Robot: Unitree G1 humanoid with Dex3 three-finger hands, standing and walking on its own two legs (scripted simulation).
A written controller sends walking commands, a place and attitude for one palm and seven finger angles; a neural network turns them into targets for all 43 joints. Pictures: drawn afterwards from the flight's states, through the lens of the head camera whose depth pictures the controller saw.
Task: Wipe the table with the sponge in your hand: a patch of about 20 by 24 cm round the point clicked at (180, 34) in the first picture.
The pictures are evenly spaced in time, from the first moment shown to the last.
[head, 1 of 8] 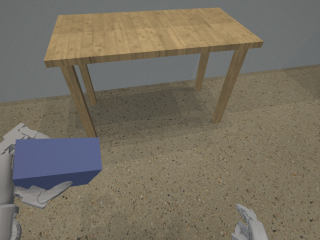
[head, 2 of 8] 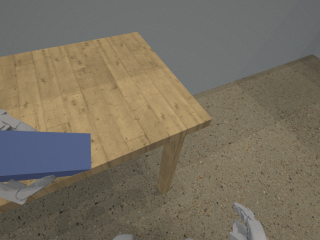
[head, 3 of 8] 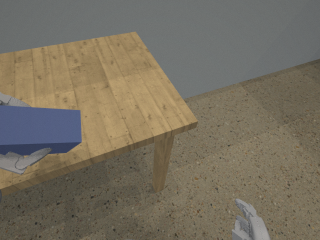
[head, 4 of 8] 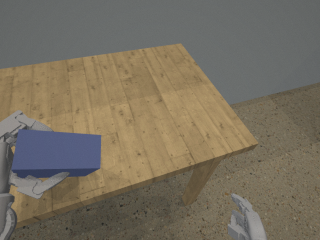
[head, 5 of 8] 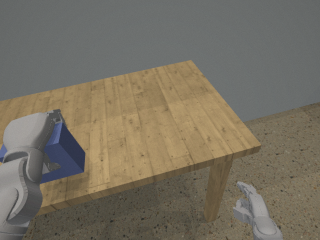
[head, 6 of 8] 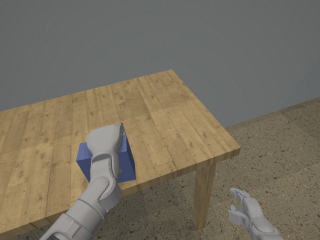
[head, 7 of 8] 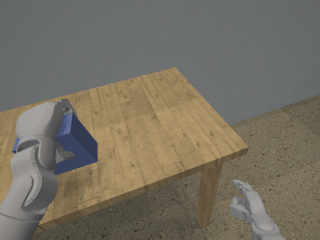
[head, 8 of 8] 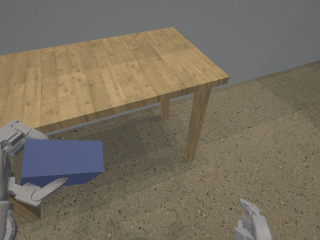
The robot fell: no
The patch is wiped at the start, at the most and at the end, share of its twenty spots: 0.00 1.00 1.00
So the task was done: yes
